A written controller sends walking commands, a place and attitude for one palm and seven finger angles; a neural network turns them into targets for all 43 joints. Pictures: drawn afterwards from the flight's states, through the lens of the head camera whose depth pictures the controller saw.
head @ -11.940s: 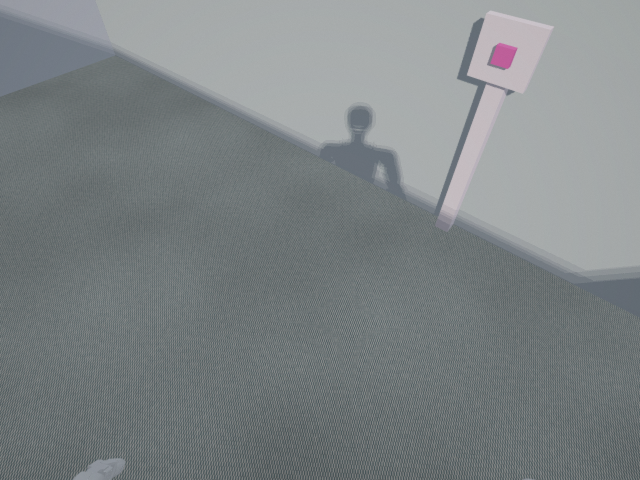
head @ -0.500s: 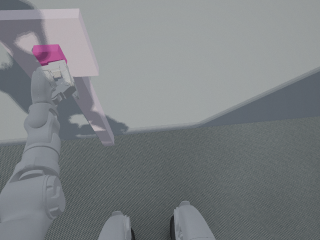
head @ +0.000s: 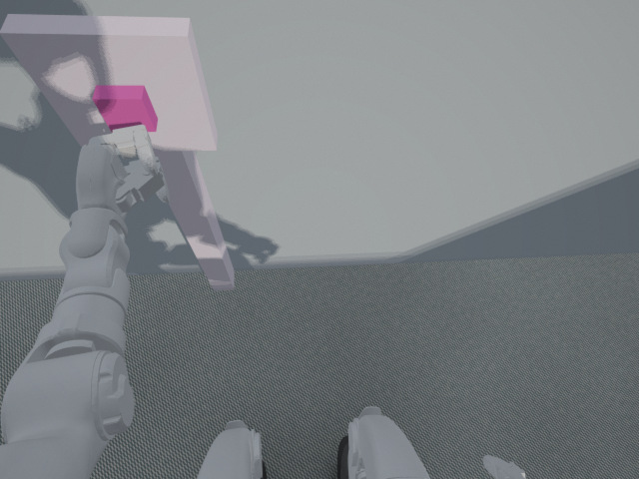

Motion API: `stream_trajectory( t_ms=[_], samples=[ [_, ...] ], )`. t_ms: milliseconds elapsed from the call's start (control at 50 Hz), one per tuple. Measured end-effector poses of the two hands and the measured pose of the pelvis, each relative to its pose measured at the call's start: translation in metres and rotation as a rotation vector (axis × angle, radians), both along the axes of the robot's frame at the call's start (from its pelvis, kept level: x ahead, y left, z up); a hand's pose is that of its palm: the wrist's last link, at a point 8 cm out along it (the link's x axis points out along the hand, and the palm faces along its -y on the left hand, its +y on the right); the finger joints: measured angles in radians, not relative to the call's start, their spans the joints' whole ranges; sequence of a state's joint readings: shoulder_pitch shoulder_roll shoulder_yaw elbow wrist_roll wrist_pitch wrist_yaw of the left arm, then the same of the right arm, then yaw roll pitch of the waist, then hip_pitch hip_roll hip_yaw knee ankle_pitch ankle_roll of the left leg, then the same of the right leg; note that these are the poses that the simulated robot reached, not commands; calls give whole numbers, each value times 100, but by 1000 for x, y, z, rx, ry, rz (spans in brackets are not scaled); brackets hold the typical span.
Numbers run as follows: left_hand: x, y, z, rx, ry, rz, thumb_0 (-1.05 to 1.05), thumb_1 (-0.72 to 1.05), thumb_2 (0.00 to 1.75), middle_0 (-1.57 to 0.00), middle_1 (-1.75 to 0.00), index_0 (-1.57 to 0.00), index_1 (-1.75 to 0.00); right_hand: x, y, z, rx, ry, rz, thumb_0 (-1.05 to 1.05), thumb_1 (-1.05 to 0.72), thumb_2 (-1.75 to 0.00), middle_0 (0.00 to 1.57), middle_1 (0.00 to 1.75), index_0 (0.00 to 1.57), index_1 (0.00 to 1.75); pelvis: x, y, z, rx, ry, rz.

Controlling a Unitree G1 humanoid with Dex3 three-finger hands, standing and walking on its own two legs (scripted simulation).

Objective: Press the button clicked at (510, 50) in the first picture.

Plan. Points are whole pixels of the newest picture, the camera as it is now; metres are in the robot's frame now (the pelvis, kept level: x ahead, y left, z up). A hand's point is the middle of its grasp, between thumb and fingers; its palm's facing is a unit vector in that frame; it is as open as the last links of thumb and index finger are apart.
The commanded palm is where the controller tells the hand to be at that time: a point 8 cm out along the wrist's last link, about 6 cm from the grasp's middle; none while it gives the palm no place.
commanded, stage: press the button with the knuckle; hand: left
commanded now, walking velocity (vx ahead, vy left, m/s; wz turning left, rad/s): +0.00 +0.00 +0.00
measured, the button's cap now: (127, 107) +0.55 +0.21 +0.08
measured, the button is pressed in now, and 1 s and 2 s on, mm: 0 8 0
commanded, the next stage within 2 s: hold the button down briefly in 1.04 s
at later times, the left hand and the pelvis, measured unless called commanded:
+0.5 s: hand (157, 161) +0.49 +0.18 +0.05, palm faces +0.04 -1.00 -0.03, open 3.2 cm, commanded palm +0.47 +0.23 +0.06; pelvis +0.00 +0.00 +0.00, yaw +0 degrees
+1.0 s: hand (156, 151) +0.51 +0.19 +0.05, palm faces +0.05 -1.00 -0.04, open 3.5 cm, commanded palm +0.51 +0.22 +0.06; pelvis -0.02 +0.00 -0.02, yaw +1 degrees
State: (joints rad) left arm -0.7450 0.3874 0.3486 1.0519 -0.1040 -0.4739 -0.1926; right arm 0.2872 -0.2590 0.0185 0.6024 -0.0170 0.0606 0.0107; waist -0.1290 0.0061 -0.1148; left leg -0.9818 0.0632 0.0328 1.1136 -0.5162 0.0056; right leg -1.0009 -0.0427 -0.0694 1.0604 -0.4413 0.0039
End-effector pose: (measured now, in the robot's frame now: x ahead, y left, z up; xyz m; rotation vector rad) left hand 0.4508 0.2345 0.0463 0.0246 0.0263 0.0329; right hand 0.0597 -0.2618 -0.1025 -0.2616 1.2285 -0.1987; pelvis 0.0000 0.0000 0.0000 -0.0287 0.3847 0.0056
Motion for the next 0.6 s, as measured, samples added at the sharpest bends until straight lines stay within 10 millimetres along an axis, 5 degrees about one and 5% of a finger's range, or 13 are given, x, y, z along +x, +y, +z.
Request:
stream_trajectory(
  t_ms=[600],
  samples=[
    [20,1,5,-1,-3,12,2,90,90,-130,-150,-138,-150,-50,-3,-3,-11,125,-49,1,-91,-90,20,30,20,30,-5,-2,-3,-7,21,1]
  ],
)
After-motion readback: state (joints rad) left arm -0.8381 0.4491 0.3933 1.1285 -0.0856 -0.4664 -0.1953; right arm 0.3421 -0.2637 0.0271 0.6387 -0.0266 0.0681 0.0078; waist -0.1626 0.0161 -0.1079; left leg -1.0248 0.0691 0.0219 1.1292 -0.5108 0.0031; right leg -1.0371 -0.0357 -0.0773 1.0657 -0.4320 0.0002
